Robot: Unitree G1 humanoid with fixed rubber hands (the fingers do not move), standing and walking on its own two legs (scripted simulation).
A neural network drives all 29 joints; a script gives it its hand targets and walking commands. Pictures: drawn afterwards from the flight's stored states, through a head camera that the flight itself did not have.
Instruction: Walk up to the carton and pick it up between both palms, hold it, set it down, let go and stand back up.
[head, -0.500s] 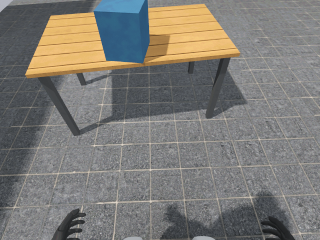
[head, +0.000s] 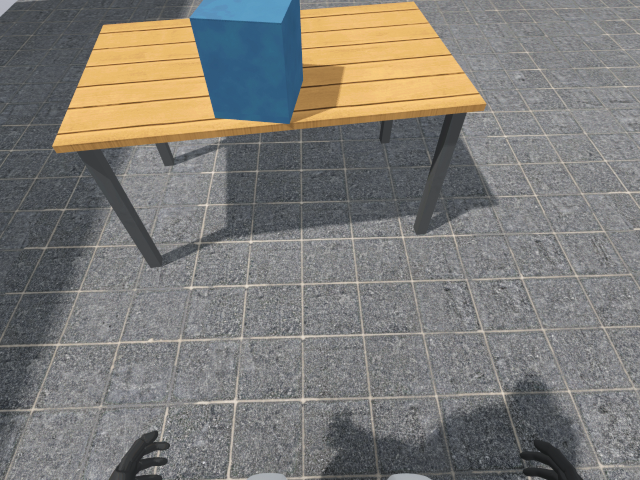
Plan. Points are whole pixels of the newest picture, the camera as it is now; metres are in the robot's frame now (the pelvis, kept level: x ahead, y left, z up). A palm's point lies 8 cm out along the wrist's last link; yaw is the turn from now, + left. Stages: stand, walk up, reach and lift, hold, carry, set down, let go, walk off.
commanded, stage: stand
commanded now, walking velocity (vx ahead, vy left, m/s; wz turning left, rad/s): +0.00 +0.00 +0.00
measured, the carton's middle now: (255, 53) +1.04 +0.20 -0.02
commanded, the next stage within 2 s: walk up in 0.46 s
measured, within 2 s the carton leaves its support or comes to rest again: neither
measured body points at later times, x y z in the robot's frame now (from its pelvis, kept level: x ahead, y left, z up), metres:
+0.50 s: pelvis -0.01 +0.00 +0.02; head +0.00 +0.00 +0.47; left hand +0.09 +0.28 -0.11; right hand +0.09 -0.29 -0.11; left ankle -0.01 +0.12 -0.71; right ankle -0.01 -0.12 -0.71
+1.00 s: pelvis +0.04 +0.07 +0.00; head +0.05 +0.07 +0.45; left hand +0.03 +0.44 -0.10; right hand +0.14 -0.25 -0.11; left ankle +0.07 +0.22 -0.72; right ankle -0.01 -0.12 -0.71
